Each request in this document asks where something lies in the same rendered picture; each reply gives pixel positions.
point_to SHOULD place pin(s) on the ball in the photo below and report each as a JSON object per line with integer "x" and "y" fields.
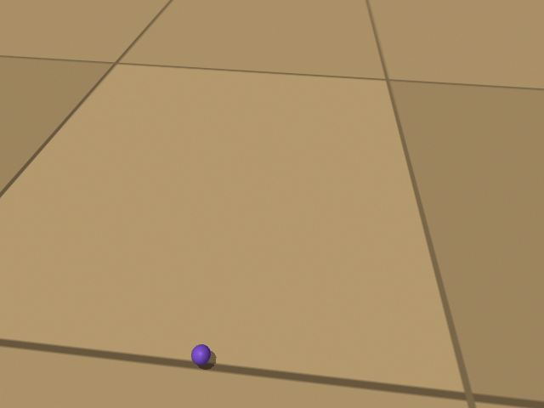
{"x": 200, "y": 354}

